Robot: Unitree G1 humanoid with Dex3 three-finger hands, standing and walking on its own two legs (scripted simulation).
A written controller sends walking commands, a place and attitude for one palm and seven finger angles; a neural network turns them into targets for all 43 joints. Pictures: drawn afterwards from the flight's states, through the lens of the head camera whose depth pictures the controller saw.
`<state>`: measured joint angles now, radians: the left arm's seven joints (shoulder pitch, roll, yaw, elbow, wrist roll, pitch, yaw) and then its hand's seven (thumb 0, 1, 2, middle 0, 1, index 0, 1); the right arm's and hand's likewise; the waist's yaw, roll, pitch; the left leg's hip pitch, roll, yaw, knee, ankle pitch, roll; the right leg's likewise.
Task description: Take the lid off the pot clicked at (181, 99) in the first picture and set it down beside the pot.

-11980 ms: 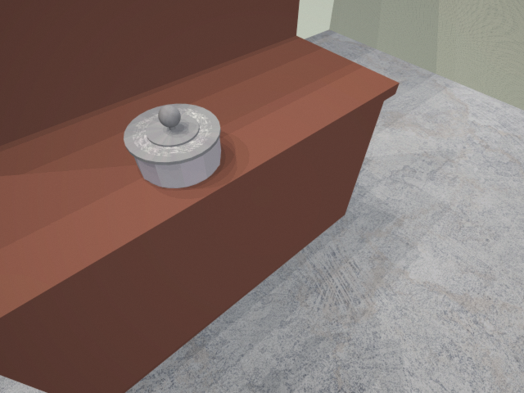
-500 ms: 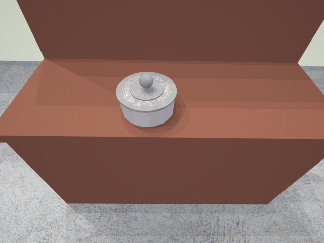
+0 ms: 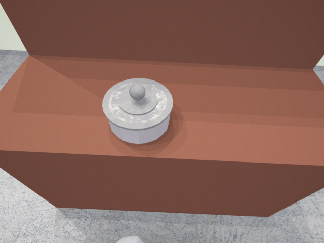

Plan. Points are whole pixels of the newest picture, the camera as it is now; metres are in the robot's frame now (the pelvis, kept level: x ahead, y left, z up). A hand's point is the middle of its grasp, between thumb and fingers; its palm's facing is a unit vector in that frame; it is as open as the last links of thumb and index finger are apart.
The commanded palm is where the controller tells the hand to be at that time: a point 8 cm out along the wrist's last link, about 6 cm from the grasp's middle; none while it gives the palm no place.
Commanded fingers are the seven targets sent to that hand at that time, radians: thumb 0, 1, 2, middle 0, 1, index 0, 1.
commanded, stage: shuffle to correct the standing spot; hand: left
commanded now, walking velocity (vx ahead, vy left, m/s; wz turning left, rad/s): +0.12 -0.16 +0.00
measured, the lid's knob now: (137, 91) +0.48 +0.12 +0.09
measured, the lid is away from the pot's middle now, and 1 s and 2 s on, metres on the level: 0.00 0.00 0.00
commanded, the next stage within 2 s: come to a stop and stand still in 0.22 s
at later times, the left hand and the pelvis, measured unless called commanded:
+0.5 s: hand (119, 228) +0.18 +0.14 -0.16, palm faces +0.00 -0.97 -0.26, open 7.3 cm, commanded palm none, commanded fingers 0.00 0.90 0.90 -0.20 -0.30 -0.20 -0.30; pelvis +0.09 -0.06 +0.00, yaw +2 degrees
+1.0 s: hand out of the picture +0.09 +0.18 -0.16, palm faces +0.06 -0.95 -0.30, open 7.4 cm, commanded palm none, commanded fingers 0.00 0.90 0.90 -0.20 -0.30 -0.20 -0.30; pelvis +0.07 -0.03 +0.00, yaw +1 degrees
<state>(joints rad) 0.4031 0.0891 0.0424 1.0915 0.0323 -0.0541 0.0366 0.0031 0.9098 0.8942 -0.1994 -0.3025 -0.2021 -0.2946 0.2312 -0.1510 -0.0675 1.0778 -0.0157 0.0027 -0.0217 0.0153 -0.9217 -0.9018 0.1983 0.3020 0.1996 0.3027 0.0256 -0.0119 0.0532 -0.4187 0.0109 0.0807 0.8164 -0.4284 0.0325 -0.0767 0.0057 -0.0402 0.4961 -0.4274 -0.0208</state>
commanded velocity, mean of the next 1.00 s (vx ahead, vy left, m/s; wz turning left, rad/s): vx -0.04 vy -0.01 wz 0.02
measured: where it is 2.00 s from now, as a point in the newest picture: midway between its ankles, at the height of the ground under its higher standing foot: outside the picture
